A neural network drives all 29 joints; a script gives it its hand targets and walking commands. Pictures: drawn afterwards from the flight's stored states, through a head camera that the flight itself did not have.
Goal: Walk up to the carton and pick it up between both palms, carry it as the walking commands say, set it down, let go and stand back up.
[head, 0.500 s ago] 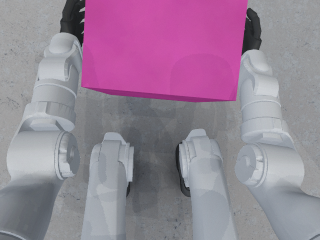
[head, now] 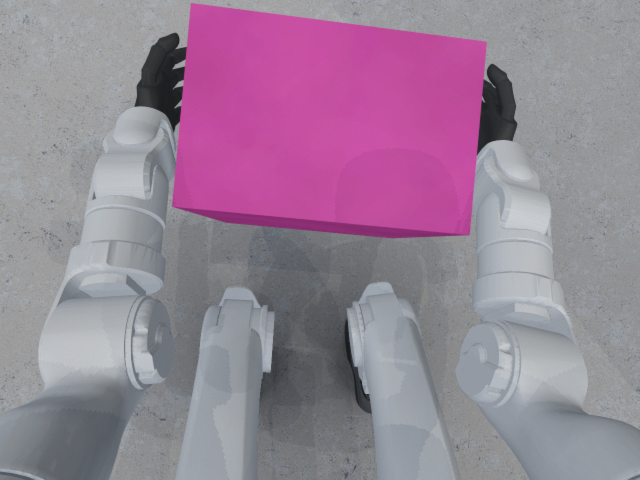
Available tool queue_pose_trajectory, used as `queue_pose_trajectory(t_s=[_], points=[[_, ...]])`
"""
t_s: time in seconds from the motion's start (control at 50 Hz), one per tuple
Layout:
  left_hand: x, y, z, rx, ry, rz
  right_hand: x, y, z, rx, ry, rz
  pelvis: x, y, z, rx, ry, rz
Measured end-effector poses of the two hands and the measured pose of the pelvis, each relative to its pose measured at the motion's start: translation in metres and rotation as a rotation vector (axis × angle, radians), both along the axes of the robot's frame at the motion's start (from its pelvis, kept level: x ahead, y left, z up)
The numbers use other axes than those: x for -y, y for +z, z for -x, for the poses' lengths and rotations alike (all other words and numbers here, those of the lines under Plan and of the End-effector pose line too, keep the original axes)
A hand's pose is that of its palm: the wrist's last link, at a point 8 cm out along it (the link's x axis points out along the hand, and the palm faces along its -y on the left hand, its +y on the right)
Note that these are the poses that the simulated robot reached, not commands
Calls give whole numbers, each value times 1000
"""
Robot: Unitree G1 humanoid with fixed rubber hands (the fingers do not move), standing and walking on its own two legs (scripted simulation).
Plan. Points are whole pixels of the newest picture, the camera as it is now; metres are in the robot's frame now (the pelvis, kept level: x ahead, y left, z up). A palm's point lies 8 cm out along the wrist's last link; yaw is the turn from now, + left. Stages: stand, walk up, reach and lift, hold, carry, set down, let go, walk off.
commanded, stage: reach and lift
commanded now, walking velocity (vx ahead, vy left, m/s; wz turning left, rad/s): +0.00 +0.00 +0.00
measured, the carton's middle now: (322, 156) +0.48 -0.02 -0.15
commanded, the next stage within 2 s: none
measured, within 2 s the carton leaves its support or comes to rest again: neither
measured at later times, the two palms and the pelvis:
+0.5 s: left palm (130, 96) +0.49 +0.17 -0.02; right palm (529, 132) +0.46 -0.20 -0.01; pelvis +0.00 +0.00 +0.05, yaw +0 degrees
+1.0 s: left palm (74, 75) +0.47 +0.17 +0.06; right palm (592, 115) +0.45 -0.20 +0.07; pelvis +0.03 +0.00 +0.12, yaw +0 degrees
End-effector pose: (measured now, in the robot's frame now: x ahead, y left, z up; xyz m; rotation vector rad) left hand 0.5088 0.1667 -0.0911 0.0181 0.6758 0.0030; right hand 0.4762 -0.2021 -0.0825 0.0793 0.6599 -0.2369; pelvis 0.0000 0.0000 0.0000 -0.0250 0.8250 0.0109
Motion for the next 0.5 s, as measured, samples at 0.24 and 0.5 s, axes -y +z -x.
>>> queue_pose_trajectory(t_s=[0.24,0.5], points=[[0,39,13,-9,8,-7,1,38,9,-7,10,-11,-2,26,7,19,-4,-3],[0,74,16,-18,3,-8,1,72,14,-13,2,-20,0,53,-1,39,-1,-7]])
